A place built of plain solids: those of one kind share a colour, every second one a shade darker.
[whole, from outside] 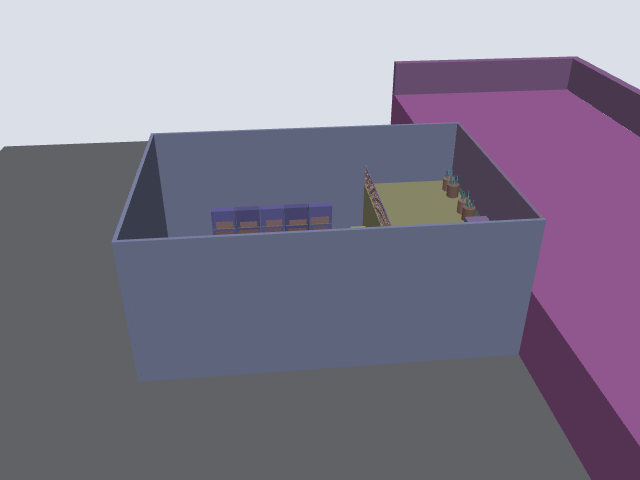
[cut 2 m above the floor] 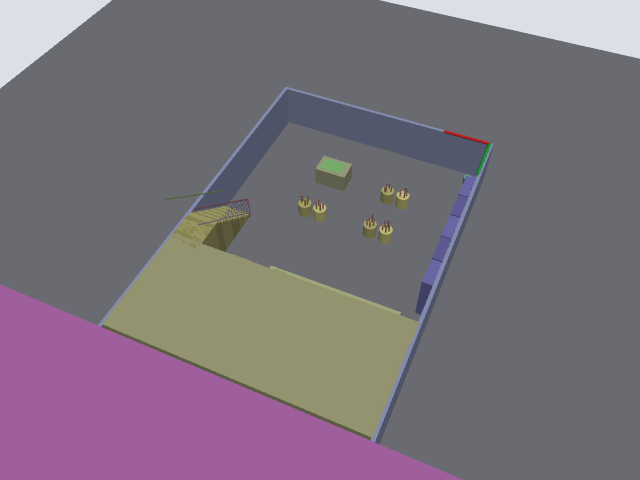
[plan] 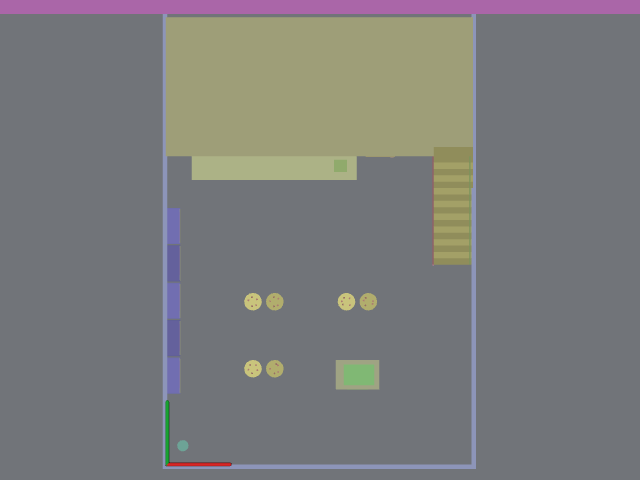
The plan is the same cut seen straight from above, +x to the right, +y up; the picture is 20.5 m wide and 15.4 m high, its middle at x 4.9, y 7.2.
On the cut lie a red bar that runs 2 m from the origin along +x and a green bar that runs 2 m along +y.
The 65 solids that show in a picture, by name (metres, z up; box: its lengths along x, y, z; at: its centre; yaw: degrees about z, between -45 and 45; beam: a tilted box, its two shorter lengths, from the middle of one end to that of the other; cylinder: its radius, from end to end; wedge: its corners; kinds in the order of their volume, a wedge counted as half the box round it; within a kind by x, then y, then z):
{
 "street_ground_1": {"box": [39.76, 12.65, 3.04], "at": [4.88, 20.77, 1.47]},
 "upper_1": {"box": [9.86, 4.46, 3.04], "at": [4.88, 12.12, 1.47]},
 "street_hedge_1": {"box": [0.6, 12.65, 2.2], "at": [-14.7, 20.77, 4.09]},
 "street_hedge_2": {"box": [39.76, 0.6, 2.2], "at": [4.88, 27.4, 4.09]},
 "wall_1": {"box": [0.15, 14.6, 6.03], "at": [-0.07, 7.15, 2.96]},
 "wall_2": {"box": [4.3, 0.15, 6.03], "at": [2.0, -0.07, 2.96]},
 "wall_3": {"box": [1.5, 0.15, 6.03], "at": [4.6, -0.07, 2.96]},
 "wall_4": {"box": [4.86, 0.15, 6.03], "at": [7.48, -0.07, 2.96]},
 "wall_5": {"box": [0.15, 14.6, 6.03], "at": [9.84, 7.15, 2.96]},
 "stair_step_1": {"box": [1.26, 0.41, 0.23], "at": [9.18, 6.61, 0.06]},
 "stair_step_2": {"box": [1.26, 0.41, 0.39], "at": [9.18, 6.82, 0.15]},
 "stair_step_3": {"box": [1.26, 0.41, 0.56], "at": [9.18, 7.02, 0.23]},
 "stair_step_4": {"box": [1.26, 0.41, 0.72], "at": [9.18, 7.22, 0.31]},
 "stair_step_5": {"box": [1.26, 0.41, 0.89], "at": [9.18, 7.43, 0.39]},
 "stair_step_6": {"box": [1.26, 0.41, 1.05], "at": [9.18, 7.63, 0.48]},
 "stair_step_7": {"box": [1.26, 0.41, 1.22], "at": [9.18, 7.84, 0.56]},
 "stair_step_8": {"box": [1.26, 0.41, 1.39], "at": [9.18, 8.04, 0.64]},
 "stair_step_9": {"box": [1.26, 0.41, 1.55], "at": [9.18, 8.25, 0.73]},
 "stair_step_10": {"box": [1.26, 0.41, 1.72], "at": [9.18, 8.46, 0.81]},
 "stair_step_11": {"box": [1.26, 0.41, 1.88], "at": [9.18, 8.66, 0.89]},
 "stair_step_12": {"box": [1.26, 0.41, 2.05], "at": [9.18, 8.87, 0.97]},
 "stair_step_13": {"box": [1.26, 0.41, 2.21], "at": [9.18, 9.07, 1.06]},
 "stair_step_14": {"box": [1.26, 0.41, 2.38], "at": [9.18, 9.28, 1.14]},
 "stair_step_15": {"box": [1.26, 0.41, 2.54], "at": [9.18, 9.48, 1.22]},
 "stair_step_16": {"box": [1.26, 0.41, 2.71], "at": [9.18, 9.69, 1.3]},
 "stair_step_17": {"box": [1.26, 0.51, 2.87], "at": [9.18, 9.94, 1.39]},
 "shelves_body_1": {"box": [0.4, 1.16, 2.1], "at": [0.2, 2.85, 1.0]},
 "shelves_body_2": {"box": [0.4, 1.16, 2.1], "at": [0.2, 4.05, 1.0]},
 "shelves_body_3": {"box": [0.4, 1.16, 2.1], "at": [0.2, 5.25, 1.0]},
 "shelves_body_4": {"box": [0.4, 1.16, 2.1], "at": [0.2, 6.45, 1.0]},
 "shelves_body_5": {"box": [0.4, 1.16, 2.1], "at": [0.2, 7.65, 1.0]},
 "window_wall_1": {"box": [7.86, 0.15, 2.99], "at": [3.93, 14.38, 4.48]},
 "window_wall_2": {"box": [1.2, 0.15, 2.99], "at": [8.46, 14.38, 4.48]},
 "window_wall_3": {"box": [0.7, 0.15, 2.99], "at": [9.41, 14.38, 4.48]},
 "chest_1": {"box": [1.4, 0.95, 0.91], "at": [6.1, 2.88, 0.41]},
 "upper_chest_1": {"box": [1.4, 0.95, 0.91], "at": [6.2, 13.66, 3.39]},
 "shelves_goods_1": {"box": [0.41, 0.88, 0.3], "at": [0.2, 2.86, 0.76]},
 "shelves_goods_2": {"box": [0.41, 0.85, 0.38], "at": [0.2, 2.88, 1.28]},
 "shelves_goods_3": {"box": [0.41, 1.05, 0.34], "at": [0.2, 4.05, 0.78]},
 "shelves_goods_4": {"box": [0.41, 0.85, 0.32], "at": [0.2, 4.06, 1.25]},
 "shelves_goods_5": {"box": [0.41, 0.84, 0.34], "at": [0.2, 5.24, 0.78]},
 "shelves_goods_6": {"box": [0.41, 0.81, 0.34], "at": [0.2, 5.33, 1.26]},
 "shelves_goods_7": {"box": [0.41, 0.95, 0.28], "at": [0.2, 6.49, 0.75]},
 "shelves_goods_8": {"box": [0.41, 0.87, 0.29], "at": [0.2, 6.52, 1.23]},
 "shelves_goods_9": {"box": [0.41, 0.94, 0.38], "at": [0.2, 7.62, 1.28]},
 "shelves_goods_10": {"box": [0.41, 0.75, 0.33], "at": [0.2, 7.68, 0.78]},
 "bin_1": {"cylinder": 0.28, "from": [2.75, 3.07, 0.0], "to": [2.75, 3.07, 0.6]},
 "bin_2": {"cylinder": 0.28, "from": [2.75, 5.22, 0.0], "to": [2.75, 5.22, 0.6]},
 "bin_3": {"cylinder": 0.28, "from": [3.45, 3.07, 0.0], "to": [3.45, 3.07, 0.6]},
 "bin_4": {"cylinder": 0.28, "from": [3.45, 5.22, 0.0], "to": [3.45, 5.22, 0.6]},
 "bin_5": {"cylinder": 0.28, "from": [5.75, 5.22, 0.0], "to": [5.75, 5.22, 0.6]},
 "bin_6": {"cylinder": 0.28, "from": [6.45, 5.22, 0.0], "to": [6.45, 5.22, 0.6]},
 "upper_bin_1": {"cylinder": 0.28, "from": [1.05, 13.86, 2.99], "to": [1.05, 13.86, 3.59]},
 "upper_bin_2": {"cylinder": 0.28, "from": [1.75, 13.86, 2.99], "to": [1.75, 13.86, 3.59]},
 "upper_bin_3": {"cylinder": 0.28, "from": [3.45, 13.86, 2.99], "to": [3.45, 13.86, 3.59]},
 "upper_bin_4": {"cylinder": 0.28, "from": [4.15, 13.86, 2.99], "to": [4.15, 13.86, 3.59]},
 "stair_guard_rail_1": {"wedge": [[8.5, 6.41, 1.08], [8.5, 6.41, 1.13], [8.5, 9.89, 3.89], [8.5, 9.89, 3.94], [8.55, 6.41, 1.08], [8.55, 6.41, 1.13], [8.55, 9.89, 3.89], [8.55, 9.89, 3.94]]},
 "stair_wall_rail_1": {"wedge": [[9.69, 6.41, 1.08], [9.69, 6.41, 1.13], [9.69, 9.89, 3.89], [9.69, 9.89, 3.94], [9.72, 6.41, 1.08], [9.72, 6.41, 1.13], [9.72, 9.89, 3.89], [9.72, 9.89, 3.94]]},
 "counter_top_1": {"box": [5.3, 0.78, 0.04], "at": [3.43, 9.51, 1.02]},
 "back_stallriser_1": {"box": [7.86, 0.05, 0.3], "at": [3.93, 14.32, 3.14]},
 "stair_guard_low_1": {"wedge": [[8.51, 6.41, 0.24], [8.51, 6.41, 0.27], [8.51, 9.89, 3.05], [8.51, 9.89, 3.08], [8.54, 6.41, 0.24], [8.54, 6.41, 0.27], [8.54, 9.89, 3.05], [8.54, 9.89, 3.08]]},
 "till_1": {"box": [0.42, 0.4, 0.28], "at": [5.56, 9.58, 1.18]},
 "plant_pot_1": {"cylinder": 0.18, "from": [0.5, 0.6, 0.0], "to": [0.5, 0.6, 0.38]},
 "shelves_cheek_1": {"box": [0.41, 0.032, 2.1], "at": [0.21, 8.21, 1.0]},
 "sheet_1": {"box": [0.98, 0.67, 0.006], "at": [6.15, 2.88, 0.86]}
}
